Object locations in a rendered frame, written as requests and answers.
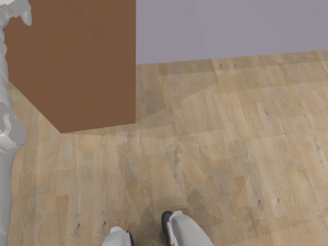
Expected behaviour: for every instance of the left robot upper arm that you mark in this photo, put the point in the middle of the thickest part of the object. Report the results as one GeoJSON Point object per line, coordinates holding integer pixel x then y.
{"type": "Point", "coordinates": [12, 137]}

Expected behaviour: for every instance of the left robot thigh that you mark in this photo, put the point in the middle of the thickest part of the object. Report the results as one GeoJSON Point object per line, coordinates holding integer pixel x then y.
{"type": "Point", "coordinates": [118, 238]}

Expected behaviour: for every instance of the robot left shin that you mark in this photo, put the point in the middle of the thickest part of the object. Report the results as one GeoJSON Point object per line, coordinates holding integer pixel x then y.
{"type": "Point", "coordinates": [114, 229]}

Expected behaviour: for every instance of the robot left hand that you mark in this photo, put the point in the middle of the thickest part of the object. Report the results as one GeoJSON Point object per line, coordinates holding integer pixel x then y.
{"type": "Point", "coordinates": [14, 8]}

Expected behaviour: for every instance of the cabinet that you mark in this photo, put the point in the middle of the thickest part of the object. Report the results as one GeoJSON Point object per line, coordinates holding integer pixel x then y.
{"type": "Point", "coordinates": [76, 62]}

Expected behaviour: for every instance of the left robot forearm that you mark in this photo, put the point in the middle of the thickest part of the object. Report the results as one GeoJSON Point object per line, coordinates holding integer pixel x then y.
{"type": "Point", "coordinates": [5, 95]}

